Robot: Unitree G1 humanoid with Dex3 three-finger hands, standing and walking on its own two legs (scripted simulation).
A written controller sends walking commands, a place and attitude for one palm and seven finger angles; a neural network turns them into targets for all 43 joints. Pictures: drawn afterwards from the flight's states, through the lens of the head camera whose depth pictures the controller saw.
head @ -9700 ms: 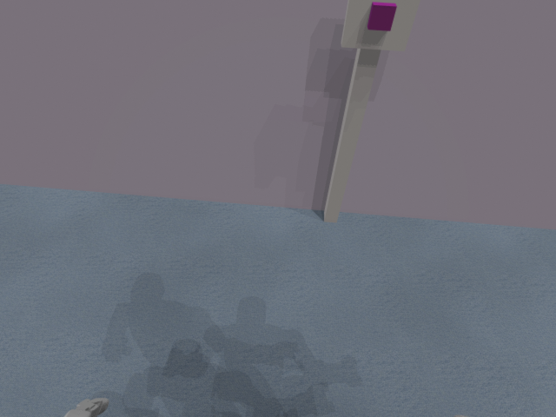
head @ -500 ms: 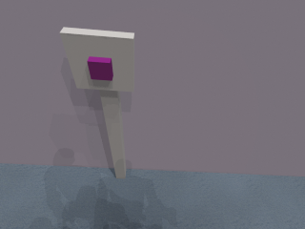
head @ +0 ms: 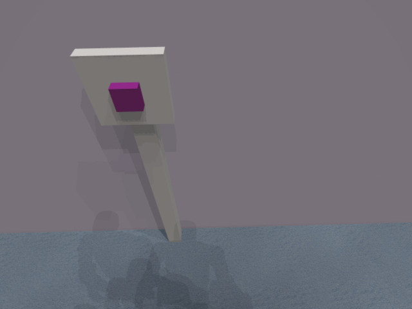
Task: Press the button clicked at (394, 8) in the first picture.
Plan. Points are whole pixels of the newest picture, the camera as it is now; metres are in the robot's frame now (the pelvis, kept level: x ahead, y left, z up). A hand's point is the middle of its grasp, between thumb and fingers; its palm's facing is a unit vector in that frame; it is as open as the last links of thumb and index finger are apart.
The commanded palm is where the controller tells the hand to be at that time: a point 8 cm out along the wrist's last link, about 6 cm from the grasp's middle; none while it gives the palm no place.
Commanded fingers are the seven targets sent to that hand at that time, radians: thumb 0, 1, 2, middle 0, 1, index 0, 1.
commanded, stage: come to a stop and stand still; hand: left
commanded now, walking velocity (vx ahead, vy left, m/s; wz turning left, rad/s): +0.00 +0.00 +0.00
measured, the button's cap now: (127, 96) +0.50 +0.20 +0.15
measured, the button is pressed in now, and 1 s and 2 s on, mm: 0 0 0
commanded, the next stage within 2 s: look again from close up in 0.76 s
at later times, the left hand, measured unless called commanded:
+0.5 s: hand out of the picture +0.01 +0.14 -0.18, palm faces +0.02 -0.98 -0.19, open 7.4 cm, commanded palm none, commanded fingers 0.00 0.90 0.90 -0.20 -0.30 -0.20 -0.30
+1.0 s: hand out of the picture +0.02 +0.14 -0.18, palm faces +0.04 -0.98 -0.19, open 7.4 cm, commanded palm none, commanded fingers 0.00 0.90 0.90 -0.20 -0.30 -0.20 -0.30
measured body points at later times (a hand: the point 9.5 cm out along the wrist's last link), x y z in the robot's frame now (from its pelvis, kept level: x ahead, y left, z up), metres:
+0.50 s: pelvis +0.03 -0.03 +0.00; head +0.04 -0.03 +0.45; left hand +0.01 +0.19 -0.16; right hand +0.05 -0.25 -0.16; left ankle +0.02 +0.10 -0.74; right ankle -0.05 -0.10 -0.74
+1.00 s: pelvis +0.03 -0.03 +0.00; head +0.04 -0.03 +0.45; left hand +0.01 +0.19 -0.16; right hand +0.04 -0.25 -0.16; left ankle +0.02 +0.10 -0.74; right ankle -0.05 -0.10 -0.74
